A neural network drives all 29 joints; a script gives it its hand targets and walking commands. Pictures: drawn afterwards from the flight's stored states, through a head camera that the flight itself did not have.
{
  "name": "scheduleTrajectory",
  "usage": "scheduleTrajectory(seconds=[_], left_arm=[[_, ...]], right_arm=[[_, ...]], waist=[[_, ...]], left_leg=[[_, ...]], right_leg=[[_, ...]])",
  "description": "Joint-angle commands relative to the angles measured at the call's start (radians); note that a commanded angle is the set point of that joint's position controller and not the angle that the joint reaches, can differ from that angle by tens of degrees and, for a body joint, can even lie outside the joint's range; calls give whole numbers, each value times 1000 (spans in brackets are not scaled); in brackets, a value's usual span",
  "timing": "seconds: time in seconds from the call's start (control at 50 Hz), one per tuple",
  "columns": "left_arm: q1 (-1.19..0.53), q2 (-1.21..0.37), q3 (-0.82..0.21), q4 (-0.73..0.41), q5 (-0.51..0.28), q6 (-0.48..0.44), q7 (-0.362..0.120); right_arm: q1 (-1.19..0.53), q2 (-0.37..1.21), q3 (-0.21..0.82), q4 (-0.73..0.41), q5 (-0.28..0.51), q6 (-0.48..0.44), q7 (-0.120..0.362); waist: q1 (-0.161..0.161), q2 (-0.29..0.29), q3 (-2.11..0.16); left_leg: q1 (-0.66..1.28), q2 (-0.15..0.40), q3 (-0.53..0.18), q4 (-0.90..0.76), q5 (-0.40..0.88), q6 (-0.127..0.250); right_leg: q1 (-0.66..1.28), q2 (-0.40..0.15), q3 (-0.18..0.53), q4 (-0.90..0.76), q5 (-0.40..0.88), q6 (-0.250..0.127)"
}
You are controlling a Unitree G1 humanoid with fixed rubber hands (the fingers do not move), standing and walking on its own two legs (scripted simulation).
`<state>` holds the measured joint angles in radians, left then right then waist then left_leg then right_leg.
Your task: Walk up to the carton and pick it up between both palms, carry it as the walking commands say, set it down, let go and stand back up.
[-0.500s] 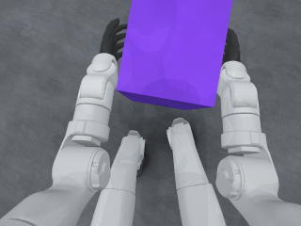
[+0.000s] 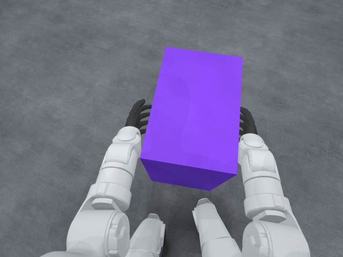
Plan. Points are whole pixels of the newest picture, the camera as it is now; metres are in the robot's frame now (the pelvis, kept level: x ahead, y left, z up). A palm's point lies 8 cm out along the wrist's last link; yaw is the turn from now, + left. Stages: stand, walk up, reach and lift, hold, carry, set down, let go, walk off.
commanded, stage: reach and lift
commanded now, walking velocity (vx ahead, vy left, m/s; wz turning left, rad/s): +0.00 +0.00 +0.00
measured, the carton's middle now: (190, 127) +0.42 -0.07 -0.09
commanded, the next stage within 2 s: none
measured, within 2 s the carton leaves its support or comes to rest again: neither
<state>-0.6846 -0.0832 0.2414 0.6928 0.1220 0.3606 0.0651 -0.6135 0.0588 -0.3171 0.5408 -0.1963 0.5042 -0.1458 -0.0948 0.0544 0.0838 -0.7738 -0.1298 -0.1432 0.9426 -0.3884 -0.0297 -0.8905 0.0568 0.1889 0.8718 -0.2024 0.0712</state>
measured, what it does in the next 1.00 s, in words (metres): rises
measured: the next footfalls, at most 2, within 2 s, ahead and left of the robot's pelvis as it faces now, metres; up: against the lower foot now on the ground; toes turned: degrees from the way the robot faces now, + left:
none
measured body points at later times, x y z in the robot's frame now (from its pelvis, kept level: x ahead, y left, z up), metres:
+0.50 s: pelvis +0.08 +0.00 +0.06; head +0.11 -0.01 +0.50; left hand +0.40 +0.10 +0.03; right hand +0.36 -0.17 +0.01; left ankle +0.05 +0.13 -0.68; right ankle +0.13 -0.14 -0.68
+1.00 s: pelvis +0.07 +0.01 +0.06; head +0.03 -0.01 +0.51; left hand +0.39 +0.10 +0.09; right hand +0.35 -0.18 +0.08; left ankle +0.05 +0.13 -0.68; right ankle +0.13 -0.14 -0.68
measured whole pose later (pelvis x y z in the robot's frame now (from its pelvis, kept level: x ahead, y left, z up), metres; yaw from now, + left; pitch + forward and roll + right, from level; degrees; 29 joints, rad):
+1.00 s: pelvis +0.07 +0.01 +0.06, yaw +0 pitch -5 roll +0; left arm -0.32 -0.16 0.13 0.42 0.17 0.65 0.04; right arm -0.24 0.12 -0.23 0.27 -0.22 0.78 -0.09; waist -0.06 0.04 -0.02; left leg -0.06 -0.06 -0.17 0.45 -0.29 0.01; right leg -0.19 0.03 0.16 0.42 -0.15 0.04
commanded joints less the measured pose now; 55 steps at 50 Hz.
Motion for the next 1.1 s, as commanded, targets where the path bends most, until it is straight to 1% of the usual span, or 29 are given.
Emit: scheduleTrajectory(seconds=[0.0, 0.02, 0.06, 0.1, 0.14, 0.18, 0.22, 0.26, 0.3, 0.34, 0.36, 0.38, 0.4, 0.44, 0.48, 0.5, 0.52, 0.58, 0.6, 0.64, 0.72, 0.74, 0.8, 0.82, 0.88, 0.92, 0.98, 1.02, 1.08], left_arm=[[-643, -1076, -362, 27, -32, -52, -277], [-650, -1074, -364, 2, -22, -51, -280], [-604, -1058, -305, 78, 24, -40, -293], [-595, -1084, -312, 94, 25, -21, -299], [-573, -1110, -346, 71, 6, -4, -302], [-518, -1105, -360, 71, 6, -4, -303], [-377, -1078, -334, 85, 24, 15, -293], [-346, -1065, -341, 74, 26, 22, -297], [-332, -1142, -487, -42, -47, 19, -293], [-306, -1163, -588, -169, -95, 14, -289], [-311, -1152, -616, -225, -106, 11, -287], [-329, -1168, -670, -245, -130, 19, -282], [-274, -1171, -690, -280, -134, 15, -273], [-219, -1154, -740, -315, -160, 33, -267], [-190, -1155, -773, -351, -169, 40, -263], [-167, -1196, -810, -384, -171, 45, -261], [-204, -1158, -801, -399, -168, 47, -253], [-97, -1125, -757, -354, -139, 78, -240], [-111, -1173, -804, -412, -174, 83, -238], [-202, -1158, -835, -481, -192, 100, -236], [-125, -1110, -712, -335, -124, 157, -239], [-136, -1167, -756, -384, -156, 168, -245], [-154, -1158, -710, -339, -142, 211, -250], [-174, -1156, -719, -393, -158, 206, -251], [-216, -1104, -682, -362, -139, 244, -257], [-254, -1092, -664, -379, -164, 237, -270], [-271, -1082, -669, -387, -171, 252, -281], [-312, -1048, -639, -374, -156, 260, -293], [-342, -1050, -602, -361, -151, 264, -305]], right_arm=[[-727, 1244, 567, -4, 157, -106, 303], [-698, 1285, 546, 5, 137, -103, 312], [-732, 1281, 535, 3, 146, -98, 314], [-687, 1248, 487, 28, 123, -78, 310], [-626, 1262, 512, 26, 135, -59, 303], [-680, 1251, 577, -99, 165, -68, 305], [-582, 1252, 587, -97, 165, -41, 303], [-526, 1228, 567, -101, 151, -38, 296], [-443, 1232, 630, -192, 178, -50, 291], [-412, 1217, 701, -305, 213, -53, 292], [-397, 1244, 737, -309, 226, -47, 299], [-335, 1203, 706, -300, 209, -40, 296], [-300, 1202, 735, -319, 209, -42, 297], [-237, 1152, 752, -377, 211, -29, 289], [-233, 1155, 803, -422, 232, -25, 293], [-279, 1153, 838, -524, 253, -34, 301], [-231, 1141, 804, -451, 233, -21, 304], [-202, 1138, 792, -440, 235, 19, 313], [-228, 1130, 844, -507, 265, 21, 318], [-222, 1126, 855, -491, 283, 43, 328], [-272, 1097, 794, -453, 249, 106, 335], [-326, 1115, 867, -541, 299, 106, 338], [-338, 1092, 813, -492, 275, 152, 338], [-327, 1110, 830, -502, 290, 161, 338], [-337, 1108, 774, -435, 272, 198, 339], [-448, 1156, 826, -513, 309, 190, 335], [-365, 1191, 782, -434, 283, 214, 321], [-407, 1213, 780, -412, 282, 222, 319], [-441, 1232, 761, -377, 267, 225, 311]], waist=[[32, -92, -709], [24, -127, -731], [50, -124, -660], [21, -73, -605], [21, -57, -641], [50, -76, -672], [81, -95, -624], [66, -96, -583], [0, -83, -684], [-21, -66, -733], [-1, -74, -767], [-63, -49, -729], [-36, -69, -750], [-83, -90, -691], [-55, -70, -691], [-58, -40, -766], [-48, -41, -689], [3, -38, -608], [-10, -33, -656], [-13, -3, -668], [29, -56, -470], [37, -46, -540], [28, -53, -454], [40, -53, -469], [37, -61, -381], [71, -83, -423], [38, -114, -402], [67, -112, -394], [72, -97, -375]], left_leg=[[-61, -16, 82, -268, -69, 46], [1, -12, 77, -282, -65, 51], [-13, -15, 84, -294, -114, 68], [3, -9, 83, -322, -135, 58], [92, -4, 79, -350, -37, 55], [159, 1, 74, -352, 59, 59], [171, -2, 72, -389, 149, 59], [190, -6, 68, -407, 175, 59], [289, -7, 43, -427, 350, 46], [372, 0, 29, -429, 499, 28], [398, 4, 18, -447, 532, 27], [386, 13, 11, -458, 547, 14], [423, 0, 11, -463, 613, 5], [414, 9, 5, -502, 610, 6], [449, 6, 2, -509, 630, -5], [475, 8, 1, -498, 658, -9], [476, 13, -7, -515, 636, -13], [527, 20, -3, -547, 583, -6], [562, 19, -2, -543, 643, -11], [606, 15, -2, -546, 573, -9], [530, 21, 16, -587, 367, 14], [576, 17, 22, -580, 425, 15], [563, 31, 20, -596, 368, 13], [576, 33, 20, -601, 393, 14], [539, 30, 30, -618, 268, 28], [546, 34, 37, -620, 225, 40], [537, 34, 39, -623, 254, 43], [518, 32, 53, -621, 197, 47], [502, 34, 60, -610, 116, 47]], right_leg=[[710, 39, -127, -135, -48, -24], [717, 54, -140, -153, -48, -26], [750, 52, -117, -182, -123, -25], [779, 47, -113, -201, -137, -36], [845, 47, -112, -230, -35, -35], [879, 49, -119, -228, 74, -21], [922, 45, -125, -253, 206, -8], [944, 40, -110, -282, 250, -8], [1017, 46, -120, -283, 457, -16], [1040, 41, -113, -292, 602, -13], [1061, 37, -111, -306, 631, -12], [1034, 45, -118, -319, 637, -19], [1050, 51, -123, -324, 672, -17], [1066, 42, -123, -344, 682, -14], [1050, 44, -125, -357, 670, -13], [1086, 50, -124, -358, 675, -21], [1017, 55, -138, -373, 598, -21], [971, 48, -152, -393, 491, -14], [1019, 59, -143, -393, 525, -23], [988, 58, -142, -404, 458, -28], [961, 54, -155, -430, 313, -24], [995, 65, -162, -424, 361, -27], [989, 63, -167, -439, 307, -31], [1011, 61, -163, -442, 326, -27], [1000, 58, -168, -459, 258, -23], [1011, 44, -162, -461, 216, -14], [1025, 43, -164, -467, 269, -11], [1011, 34, -156, -477, 207, -5], [995, 31, -145, -474, 104, -9]])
